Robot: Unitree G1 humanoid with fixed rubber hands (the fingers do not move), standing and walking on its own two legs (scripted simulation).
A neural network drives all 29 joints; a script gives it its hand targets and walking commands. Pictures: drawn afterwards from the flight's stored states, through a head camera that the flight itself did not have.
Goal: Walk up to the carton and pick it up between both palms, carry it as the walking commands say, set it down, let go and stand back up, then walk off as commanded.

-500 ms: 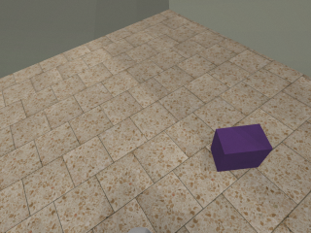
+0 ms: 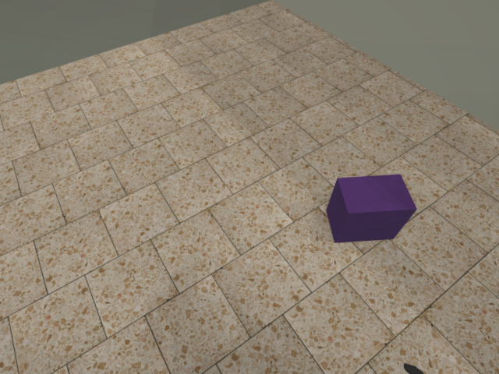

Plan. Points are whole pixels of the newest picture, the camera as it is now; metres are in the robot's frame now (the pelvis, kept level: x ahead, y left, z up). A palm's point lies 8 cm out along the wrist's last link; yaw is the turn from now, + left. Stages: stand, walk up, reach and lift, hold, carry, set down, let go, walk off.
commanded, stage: walk off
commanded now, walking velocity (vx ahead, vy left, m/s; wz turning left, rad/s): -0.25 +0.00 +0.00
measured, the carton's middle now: (366, 209) +0.81 -0.48 -0.65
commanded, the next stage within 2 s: none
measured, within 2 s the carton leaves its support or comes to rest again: neither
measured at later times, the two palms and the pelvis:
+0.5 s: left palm out of the picture -0.07 +0.26 -0.15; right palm out of the picture -0.15 -0.26 -0.14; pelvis -0.15 +0.00 -0.01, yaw +1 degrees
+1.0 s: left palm out of the picture -0.26 +0.21 -0.12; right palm out of the picture -0.25 -0.29 -0.16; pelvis -0.29 -0.03 +0.00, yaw +1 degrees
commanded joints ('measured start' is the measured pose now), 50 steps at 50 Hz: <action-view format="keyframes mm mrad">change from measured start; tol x32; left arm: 1 113 61 9 -20 -21 -27 7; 50 -50 121 -6 -119 13 -43 3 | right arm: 1 70 -205 -47 6 -5 18 14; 50 84 -127 -55 2 -2 18 32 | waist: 1 12 163 -128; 4 -37 -314 -84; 18 8 -226 -79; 22 12 250 -44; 50 -14 -181 -72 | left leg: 1 163 182 -143 -9 421 92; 5 -171 -78 -122 624 -439 -35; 10 -147 -106 -108 844 -267 -23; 21 134 110 -154 -169 46 6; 37 206 229 -179 -49 524 144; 43 -195 -64 -67 585 -440 -49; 50 -227 -100 -117 765 -300 -63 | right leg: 1 41 -23 -34 -395 246 -11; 5 -9 -402 262 -460 740 -236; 19 116 -263 213 -381 549 -178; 23 -154 40 81 309 -117 -33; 27 -211 63 108 523 44 -46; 41 187 -94 67 -499 341 -23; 45 -226 -303 147 -461 651 -202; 50 75 -252 125 -374 730 -206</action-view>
